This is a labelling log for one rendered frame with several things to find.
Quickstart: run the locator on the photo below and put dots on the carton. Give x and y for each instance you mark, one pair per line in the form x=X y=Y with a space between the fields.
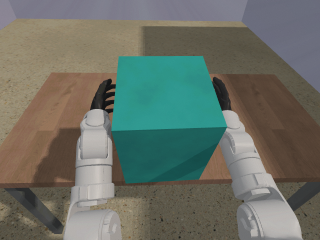
x=167 y=120

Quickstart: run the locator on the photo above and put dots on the robot right forearm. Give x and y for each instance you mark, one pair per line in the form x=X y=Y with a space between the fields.
x=250 y=181

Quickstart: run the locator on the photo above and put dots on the table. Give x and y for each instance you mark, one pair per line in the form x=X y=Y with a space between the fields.
x=40 y=150

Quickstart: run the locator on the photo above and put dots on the robot left upper arm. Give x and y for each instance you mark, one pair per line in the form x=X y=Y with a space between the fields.
x=101 y=224

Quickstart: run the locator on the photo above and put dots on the robot left forearm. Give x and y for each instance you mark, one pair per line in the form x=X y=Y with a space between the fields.
x=94 y=160

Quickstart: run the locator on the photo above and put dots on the robot right upper arm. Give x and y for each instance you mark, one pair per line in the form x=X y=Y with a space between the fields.
x=270 y=219

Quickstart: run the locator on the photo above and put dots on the robot left hand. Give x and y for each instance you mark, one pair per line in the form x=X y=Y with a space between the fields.
x=99 y=100

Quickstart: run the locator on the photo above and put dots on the robot right hand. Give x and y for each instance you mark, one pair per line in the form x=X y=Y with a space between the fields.
x=222 y=94

